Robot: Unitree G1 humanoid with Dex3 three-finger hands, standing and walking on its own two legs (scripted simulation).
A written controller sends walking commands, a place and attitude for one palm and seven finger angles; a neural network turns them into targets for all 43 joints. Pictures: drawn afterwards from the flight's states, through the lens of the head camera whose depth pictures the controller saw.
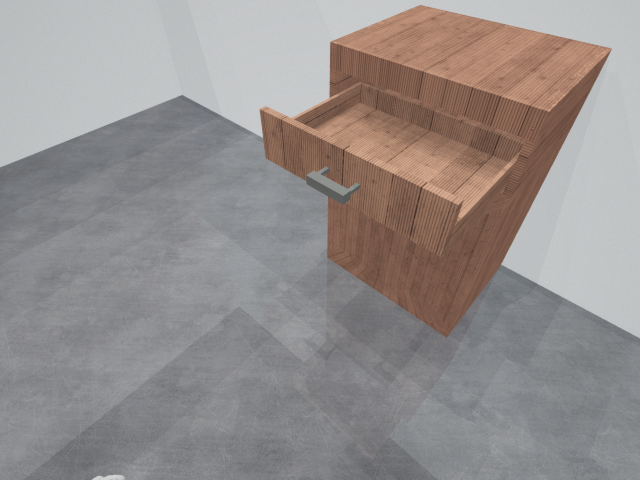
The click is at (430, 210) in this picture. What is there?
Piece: drawer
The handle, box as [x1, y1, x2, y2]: [306, 166, 359, 204]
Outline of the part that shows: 306,175 307,184 342,204 348,200 349,195 359,187 359,184 355,183 347,189 322,175 328,171 328,168 325,166 317,172 312,171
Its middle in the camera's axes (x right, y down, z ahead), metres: +0.03 -0.12 +0.84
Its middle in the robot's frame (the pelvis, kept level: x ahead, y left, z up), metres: +0.71 +0.01 -0.04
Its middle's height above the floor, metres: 0.73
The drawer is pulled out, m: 0.29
